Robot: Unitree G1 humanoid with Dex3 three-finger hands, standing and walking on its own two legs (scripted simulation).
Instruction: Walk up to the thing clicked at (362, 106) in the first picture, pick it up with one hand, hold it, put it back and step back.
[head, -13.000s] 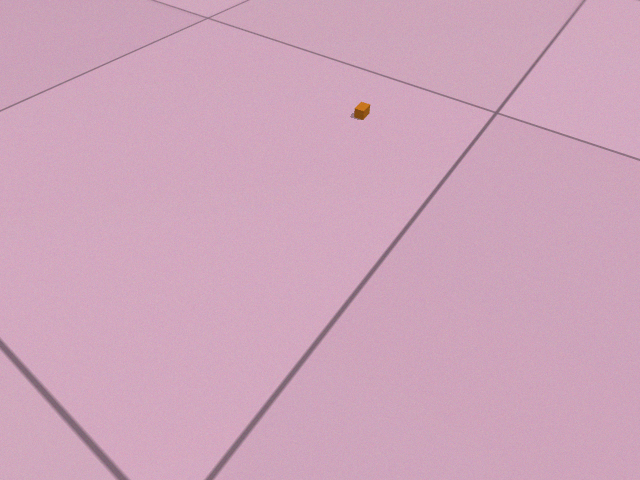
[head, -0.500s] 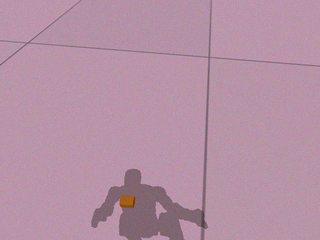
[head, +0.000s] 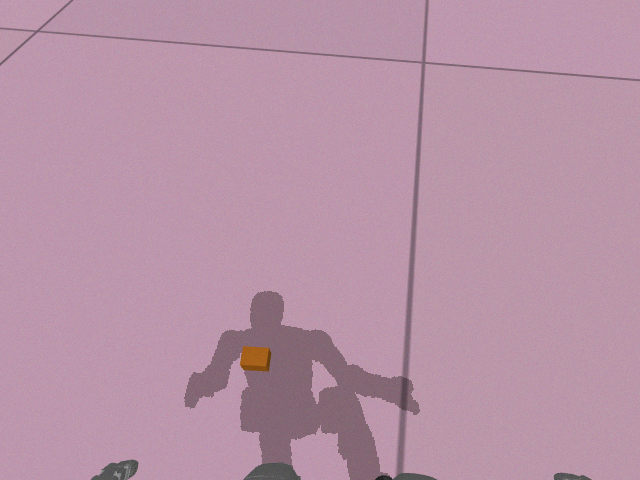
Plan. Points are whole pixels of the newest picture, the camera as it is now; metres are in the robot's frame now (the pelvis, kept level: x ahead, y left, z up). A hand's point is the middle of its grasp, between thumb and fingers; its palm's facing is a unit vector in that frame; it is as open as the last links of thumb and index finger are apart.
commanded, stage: walk up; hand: left
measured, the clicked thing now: (256, 358) +0.48 +0.26 -0.75
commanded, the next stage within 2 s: none
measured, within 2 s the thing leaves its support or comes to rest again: neither
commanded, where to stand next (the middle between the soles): +0.09 +0.03 m, yaw -1 degrees
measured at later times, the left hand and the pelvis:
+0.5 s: hand out of the picture +0.02 +0.32 -0.17, palm faces -0.08 -0.92 -0.37, open 7.4 cm; pelvis -0.10 +0.06 -0.01, yaw -4 degrees
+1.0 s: hand out of the picture -0.09 +0.29 -0.16, palm faces -0.01 -0.93 -0.38, open 7.4 cm; pelvis -0.24 +0.04 -0.02, yaw +1 degrees
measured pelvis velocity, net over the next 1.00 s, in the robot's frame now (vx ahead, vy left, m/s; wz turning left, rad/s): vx -0.24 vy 0.04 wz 0.01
